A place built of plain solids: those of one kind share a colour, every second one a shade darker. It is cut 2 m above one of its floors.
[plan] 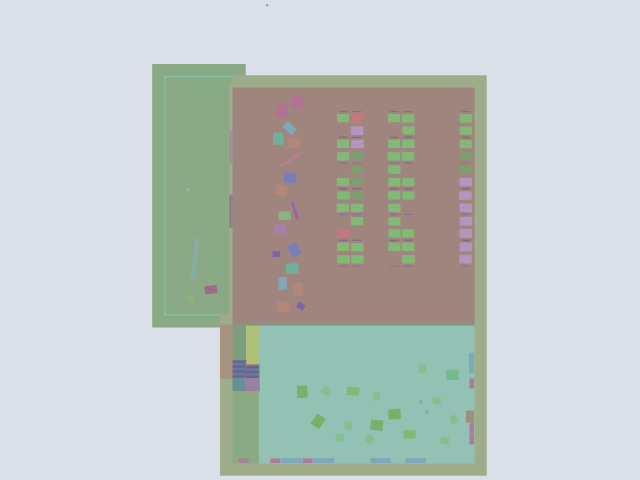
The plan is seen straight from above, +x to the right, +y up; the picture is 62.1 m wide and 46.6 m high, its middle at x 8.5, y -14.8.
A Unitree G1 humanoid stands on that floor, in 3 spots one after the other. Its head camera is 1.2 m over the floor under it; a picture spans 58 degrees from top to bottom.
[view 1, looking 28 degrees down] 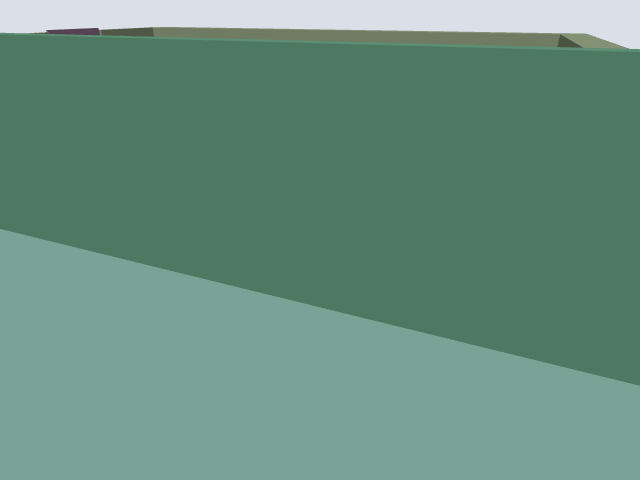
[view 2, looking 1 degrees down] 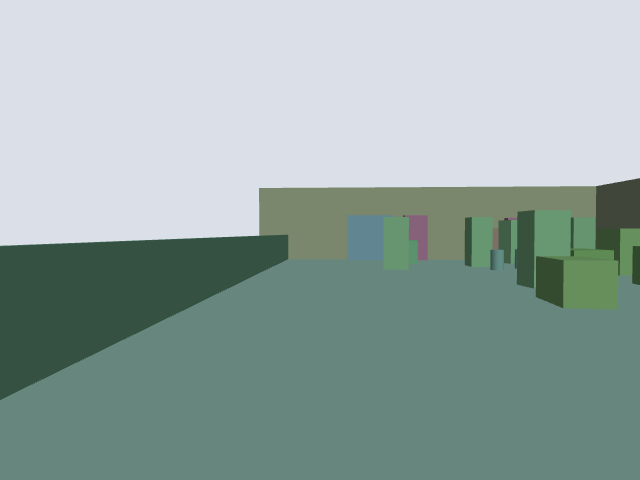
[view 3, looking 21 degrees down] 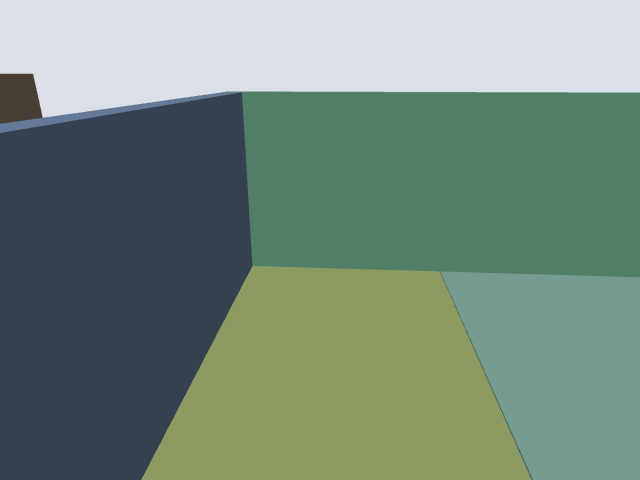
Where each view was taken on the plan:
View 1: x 21.50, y -24.60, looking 112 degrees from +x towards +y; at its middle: rail_loft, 1.81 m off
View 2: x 4.15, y -25.56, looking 3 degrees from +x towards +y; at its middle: wall_plaster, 19.38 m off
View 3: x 1.95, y -25.71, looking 94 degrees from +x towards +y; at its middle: rail_loft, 2.79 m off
